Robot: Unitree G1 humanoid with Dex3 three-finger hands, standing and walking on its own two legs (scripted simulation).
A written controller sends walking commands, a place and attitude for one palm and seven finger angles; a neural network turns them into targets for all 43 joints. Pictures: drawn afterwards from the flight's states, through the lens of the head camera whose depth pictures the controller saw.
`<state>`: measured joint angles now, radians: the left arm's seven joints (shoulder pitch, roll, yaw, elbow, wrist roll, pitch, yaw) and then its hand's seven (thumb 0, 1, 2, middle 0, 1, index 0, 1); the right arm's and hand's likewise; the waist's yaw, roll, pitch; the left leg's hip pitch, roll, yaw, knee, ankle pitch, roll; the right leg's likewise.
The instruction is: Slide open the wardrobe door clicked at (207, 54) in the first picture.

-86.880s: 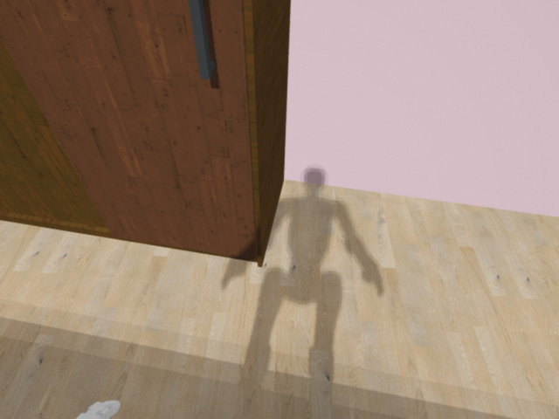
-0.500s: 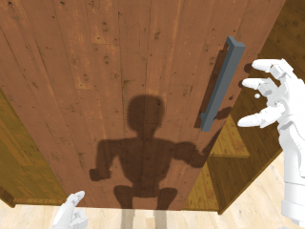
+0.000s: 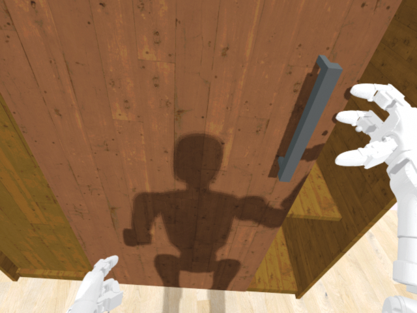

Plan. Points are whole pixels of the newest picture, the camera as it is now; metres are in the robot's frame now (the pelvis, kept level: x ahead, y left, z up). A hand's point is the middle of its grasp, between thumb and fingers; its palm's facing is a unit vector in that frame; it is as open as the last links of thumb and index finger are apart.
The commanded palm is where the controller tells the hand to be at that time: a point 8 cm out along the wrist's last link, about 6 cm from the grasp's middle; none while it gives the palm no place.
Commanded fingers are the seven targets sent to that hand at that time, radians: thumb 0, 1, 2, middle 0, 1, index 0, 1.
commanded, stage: move the hooked fingers beside the handle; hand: right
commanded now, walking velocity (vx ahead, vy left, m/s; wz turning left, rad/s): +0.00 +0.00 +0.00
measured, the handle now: (301, 125) +0.40 -0.13 +0.22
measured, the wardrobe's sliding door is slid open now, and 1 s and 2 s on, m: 0.24 0.24 0.24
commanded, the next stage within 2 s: feel for the door with the fingertips in 1.10 s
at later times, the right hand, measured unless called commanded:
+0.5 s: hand (349, 148) +0.36 -0.21 +0.21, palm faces +0.04 +1.00 -0.06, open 13.8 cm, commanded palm +0.32 -0.25 +0.22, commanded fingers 0.00 0.50 -0.30 0.30 1.20 0.30 1.20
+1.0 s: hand (344, 157) +0.36 -0.21 +0.19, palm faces +0.05 +1.00 -0.07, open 13.8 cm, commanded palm +0.33 -0.25 +0.22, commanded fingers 0.00 0.50 -0.30 0.30 1.20 0.30 1.20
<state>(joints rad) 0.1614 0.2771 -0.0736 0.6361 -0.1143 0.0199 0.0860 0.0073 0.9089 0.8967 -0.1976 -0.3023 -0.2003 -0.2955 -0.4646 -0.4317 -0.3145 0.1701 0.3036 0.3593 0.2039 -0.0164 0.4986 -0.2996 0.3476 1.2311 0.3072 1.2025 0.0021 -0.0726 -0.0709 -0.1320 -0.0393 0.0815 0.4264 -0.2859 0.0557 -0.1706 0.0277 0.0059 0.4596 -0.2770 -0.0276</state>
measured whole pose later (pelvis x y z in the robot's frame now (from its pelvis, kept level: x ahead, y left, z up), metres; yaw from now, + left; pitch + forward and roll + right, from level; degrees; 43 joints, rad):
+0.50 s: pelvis +0.00 +0.00 +0.00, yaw +0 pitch +0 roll +0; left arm 0.18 0.29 -0.07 0.62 -0.12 0.05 0.07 0.01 0.91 0.90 -0.20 -0.30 -0.20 -0.30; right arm -0.39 -0.45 -0.31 0.24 0.30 0.43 0.23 -0.01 0.50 -0.30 0.39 1.25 0.33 1.22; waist 0.01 -0.10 -0.10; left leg -0.16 -0.05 0.08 0.43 -0.28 0.06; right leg -0.19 0.02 0.00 0.46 -0.28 -0.02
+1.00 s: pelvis -0.01 +0.00 +0.00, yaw +0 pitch +1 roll +0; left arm 0.21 0.30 -0.05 0.62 -0.13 0.03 0.07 0.01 0.91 0.90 -0.20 -0.30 -0.20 -0.30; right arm -0.42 -0.43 -0.28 0.30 0.27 0.38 0.22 -0.01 0.50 -0.30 0.37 1.25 0.32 1.22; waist 0.00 -0.08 -0.07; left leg -0.19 -0.04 0.09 0.45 -0.28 0.06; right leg -0.22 0.02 0.01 0.48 -0.27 -0.02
